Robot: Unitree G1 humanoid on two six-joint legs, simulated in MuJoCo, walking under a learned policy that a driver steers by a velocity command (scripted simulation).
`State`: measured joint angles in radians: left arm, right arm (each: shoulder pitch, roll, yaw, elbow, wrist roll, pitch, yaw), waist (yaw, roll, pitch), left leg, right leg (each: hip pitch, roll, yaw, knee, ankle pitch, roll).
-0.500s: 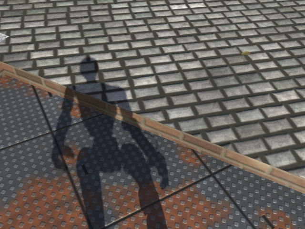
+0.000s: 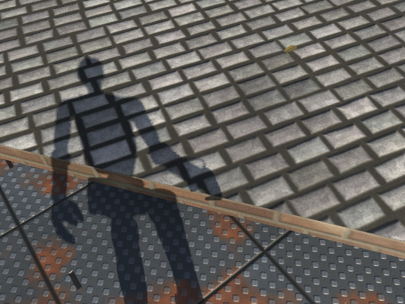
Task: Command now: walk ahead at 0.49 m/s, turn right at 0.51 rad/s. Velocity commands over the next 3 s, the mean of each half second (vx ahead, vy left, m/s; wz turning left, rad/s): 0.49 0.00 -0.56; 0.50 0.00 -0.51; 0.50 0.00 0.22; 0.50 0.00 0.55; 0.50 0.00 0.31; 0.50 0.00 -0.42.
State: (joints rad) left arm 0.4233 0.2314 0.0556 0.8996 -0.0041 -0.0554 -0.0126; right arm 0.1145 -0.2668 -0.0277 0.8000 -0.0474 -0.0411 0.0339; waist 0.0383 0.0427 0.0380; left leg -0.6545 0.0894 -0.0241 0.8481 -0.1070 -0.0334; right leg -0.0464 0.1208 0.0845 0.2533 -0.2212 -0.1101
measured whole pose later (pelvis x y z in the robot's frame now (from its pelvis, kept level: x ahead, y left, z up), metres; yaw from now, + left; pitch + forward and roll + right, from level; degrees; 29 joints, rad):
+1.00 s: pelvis +0.50 -0.13 +0.00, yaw -33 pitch +1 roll +0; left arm 0.32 0.25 0.05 0.86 0.01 -0.05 -0.01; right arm 0.18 -0.26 -0.03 0.79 -0.05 -0.02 0.01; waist 0.02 0.04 0.04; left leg -0.67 0.13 0.01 1.22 -0.29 -0.03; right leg -0.14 0.14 0.01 0.30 -0.18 -0.13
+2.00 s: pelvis +1.10 -0.34 +0.09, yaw -3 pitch +2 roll -1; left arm 0.12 0.27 0.02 0.65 0.04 -0.06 0.01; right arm 0.39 -0.29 -0.06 0.80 -0.01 -0.04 -0.01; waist -0.07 0.01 0.03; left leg -0.27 -0.12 -0.10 1.18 -0.39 0.07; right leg -0.41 0.05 -0.07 0.54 -0.18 -0.07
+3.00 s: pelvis +1.64 -0.35 +0.08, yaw -12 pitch +1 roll +0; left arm 0.10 0.24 0.05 0.73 0.04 -0.02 -0.04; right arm 0.38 -0.24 -0.04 0.89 -0.02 -0.05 -0.02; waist -0.03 0.00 0.05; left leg -0.08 0.07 0.21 0.91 -0.48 -0.01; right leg -0.48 0.06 -0.11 0.65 -0.19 -0.15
